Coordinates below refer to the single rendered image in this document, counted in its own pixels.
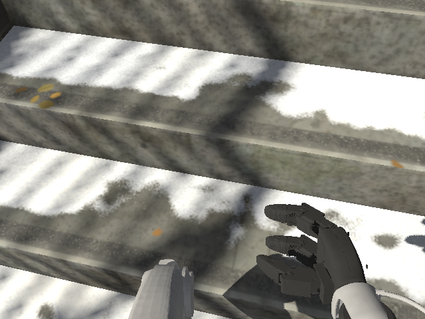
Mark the robot right hand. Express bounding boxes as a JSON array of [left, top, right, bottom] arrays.
[[256, 203, 368, 305]]

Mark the robot left thigh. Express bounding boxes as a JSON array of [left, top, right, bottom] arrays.
[[128, 265, 194, 319]]

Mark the robot right forearm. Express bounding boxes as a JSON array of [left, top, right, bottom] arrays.
[[331, 282, 396, 319]]

